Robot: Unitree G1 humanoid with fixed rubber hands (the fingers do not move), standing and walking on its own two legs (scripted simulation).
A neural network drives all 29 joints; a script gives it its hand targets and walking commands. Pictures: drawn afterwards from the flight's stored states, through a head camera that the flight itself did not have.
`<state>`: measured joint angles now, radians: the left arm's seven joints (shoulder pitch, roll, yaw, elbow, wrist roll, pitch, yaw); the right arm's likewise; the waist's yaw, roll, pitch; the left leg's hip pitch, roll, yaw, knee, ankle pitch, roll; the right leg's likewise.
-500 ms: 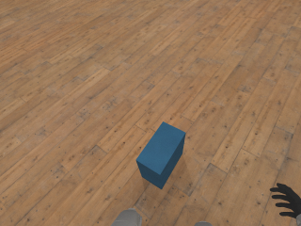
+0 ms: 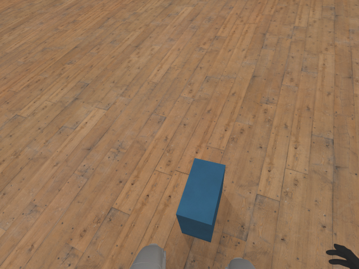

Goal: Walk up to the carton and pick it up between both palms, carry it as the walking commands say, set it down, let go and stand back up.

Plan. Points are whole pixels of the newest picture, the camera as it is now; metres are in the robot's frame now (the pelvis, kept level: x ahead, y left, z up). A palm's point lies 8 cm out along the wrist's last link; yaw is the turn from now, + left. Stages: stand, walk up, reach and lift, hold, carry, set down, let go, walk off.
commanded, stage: walk up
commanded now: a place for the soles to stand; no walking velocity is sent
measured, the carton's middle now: (202, 200) +0.49 -0.03 -0.59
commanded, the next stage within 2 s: reach and lift in 1.92 s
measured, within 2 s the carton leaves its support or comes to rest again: neither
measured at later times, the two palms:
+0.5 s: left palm (32, 230) +0.21 +0.41 -0.07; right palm out of the picture +0.05 -0.25 -0.06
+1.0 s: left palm (57, 213) +0.25 +0.34 -0.05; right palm out of the picture +0.02 -0.26 -0.07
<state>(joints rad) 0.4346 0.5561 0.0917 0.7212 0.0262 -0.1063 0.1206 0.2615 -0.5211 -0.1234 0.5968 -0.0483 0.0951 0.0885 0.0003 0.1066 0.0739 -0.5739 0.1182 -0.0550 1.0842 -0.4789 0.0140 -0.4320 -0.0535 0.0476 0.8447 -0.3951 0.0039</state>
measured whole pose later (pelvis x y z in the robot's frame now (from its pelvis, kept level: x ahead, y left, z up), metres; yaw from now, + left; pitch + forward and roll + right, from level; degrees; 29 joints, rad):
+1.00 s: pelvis +0.03 +0.08 +0.03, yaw -18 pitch -2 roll +1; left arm 0.05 0.42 0.01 1.01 0.01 -0.02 -0.01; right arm 0.13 -0.44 -0.02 0.98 0.00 -0.04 0.00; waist -0.01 0.00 0.04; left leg -0.20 0.09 0.14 0.53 -0.29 -0.04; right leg -0.30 -0.01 0.04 0.59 -0.26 0.00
